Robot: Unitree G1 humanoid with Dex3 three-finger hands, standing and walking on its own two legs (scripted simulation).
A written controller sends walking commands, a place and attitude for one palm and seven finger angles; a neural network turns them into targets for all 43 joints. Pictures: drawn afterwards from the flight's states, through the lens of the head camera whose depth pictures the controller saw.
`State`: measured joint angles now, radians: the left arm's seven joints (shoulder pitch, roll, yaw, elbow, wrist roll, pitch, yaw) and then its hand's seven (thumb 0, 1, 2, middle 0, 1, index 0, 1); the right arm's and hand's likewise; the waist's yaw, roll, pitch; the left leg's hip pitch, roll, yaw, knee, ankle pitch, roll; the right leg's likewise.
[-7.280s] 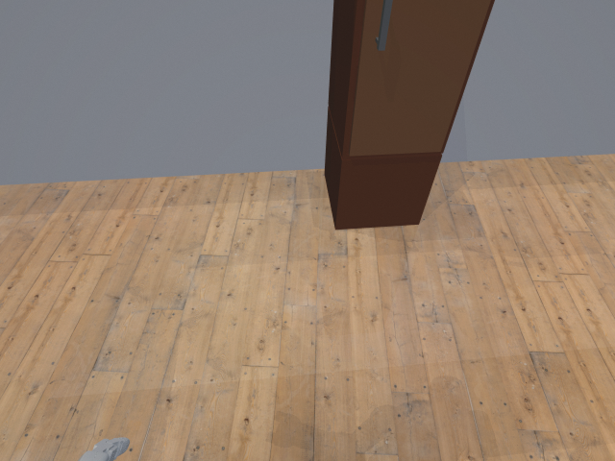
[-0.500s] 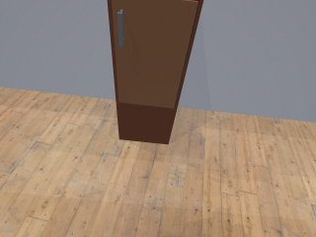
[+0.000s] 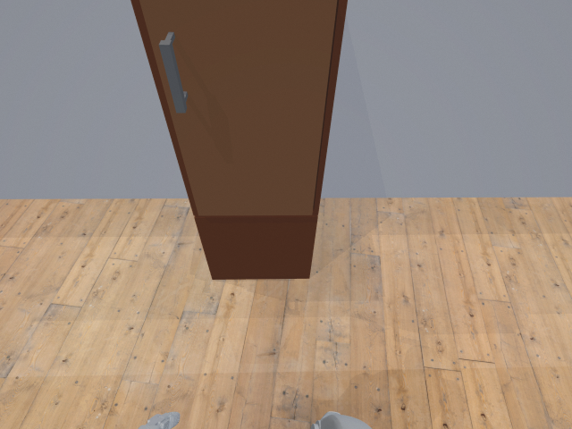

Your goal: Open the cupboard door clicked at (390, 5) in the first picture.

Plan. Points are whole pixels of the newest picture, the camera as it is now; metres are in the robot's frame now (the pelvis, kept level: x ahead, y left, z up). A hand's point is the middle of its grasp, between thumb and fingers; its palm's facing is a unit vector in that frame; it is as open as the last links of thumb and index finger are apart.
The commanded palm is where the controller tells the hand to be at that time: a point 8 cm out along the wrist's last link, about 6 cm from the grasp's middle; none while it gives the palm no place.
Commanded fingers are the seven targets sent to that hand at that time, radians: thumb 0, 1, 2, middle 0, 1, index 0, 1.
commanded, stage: take the last steps up to it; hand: left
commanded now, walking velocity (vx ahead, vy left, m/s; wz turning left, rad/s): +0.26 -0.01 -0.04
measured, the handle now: (176, 73) +0.71 +0.22 +0.13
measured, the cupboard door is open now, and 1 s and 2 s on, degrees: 0 0 0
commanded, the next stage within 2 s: come to a stop and stand still in 0.22 s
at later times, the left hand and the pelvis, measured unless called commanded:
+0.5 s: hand out of the picture +0.13 +0.16 -0.16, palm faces +0.09 -0.98 -0.16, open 7.3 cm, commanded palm none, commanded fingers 0.00 0.90 0.90 -0.20 -0.30 -0.20 -0.30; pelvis +0.20 +0.01 +0.01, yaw -1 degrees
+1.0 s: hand (205, 370) +0.24 +0.14 -0.14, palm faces -0.01 -0.95 -0.32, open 7.4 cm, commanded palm none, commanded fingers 0.00 0.90 0.90 -0.20 -0.30 -0.20 -0.30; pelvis +0.17 -0.06 +0.00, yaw -2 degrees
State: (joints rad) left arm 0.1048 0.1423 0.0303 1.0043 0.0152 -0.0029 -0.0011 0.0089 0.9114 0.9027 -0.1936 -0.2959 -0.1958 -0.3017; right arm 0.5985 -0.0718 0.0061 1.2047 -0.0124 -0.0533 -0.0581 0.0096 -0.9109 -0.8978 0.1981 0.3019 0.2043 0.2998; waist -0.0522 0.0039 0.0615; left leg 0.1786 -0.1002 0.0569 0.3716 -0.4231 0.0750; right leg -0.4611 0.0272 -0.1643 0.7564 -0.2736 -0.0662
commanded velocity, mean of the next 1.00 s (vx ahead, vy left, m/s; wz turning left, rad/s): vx -0.08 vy -0.03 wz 0.00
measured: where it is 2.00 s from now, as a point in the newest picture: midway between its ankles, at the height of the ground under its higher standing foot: outside the picture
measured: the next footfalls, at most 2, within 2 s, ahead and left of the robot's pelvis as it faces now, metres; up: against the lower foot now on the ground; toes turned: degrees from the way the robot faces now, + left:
right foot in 0.04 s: +0.12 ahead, -0.05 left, +0.00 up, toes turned -6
left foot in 0.48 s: +0.31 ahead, +0.13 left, +0.00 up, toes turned +4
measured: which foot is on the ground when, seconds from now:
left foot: down 0.00-0.04, up 0.06-0.46, down 0.48-0.90, up 0.92-1.00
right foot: up 0.00-0.02, down 0.04-0.52, up 0.54-0.88, down 0.90-1.00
